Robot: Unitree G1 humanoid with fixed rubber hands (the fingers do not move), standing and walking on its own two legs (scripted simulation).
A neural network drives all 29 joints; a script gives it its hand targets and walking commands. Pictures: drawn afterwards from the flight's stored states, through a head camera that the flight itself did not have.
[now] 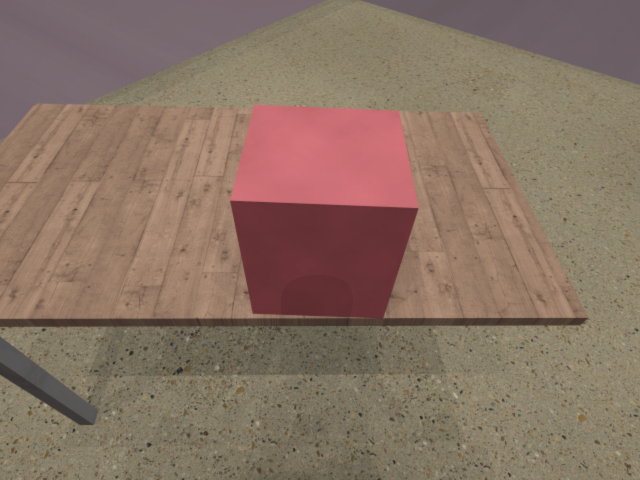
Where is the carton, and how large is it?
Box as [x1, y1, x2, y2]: [230, 105, 418, 317]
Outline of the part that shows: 254,105 230,199 253,313 383,317 418,208 398,111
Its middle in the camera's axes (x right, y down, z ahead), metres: +0.00 -0.04 +0.59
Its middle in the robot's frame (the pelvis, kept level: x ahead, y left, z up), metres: +0.46 +0.01 +0.05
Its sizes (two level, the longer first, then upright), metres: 0.210 0.200 0.250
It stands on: a table, 0.69 m high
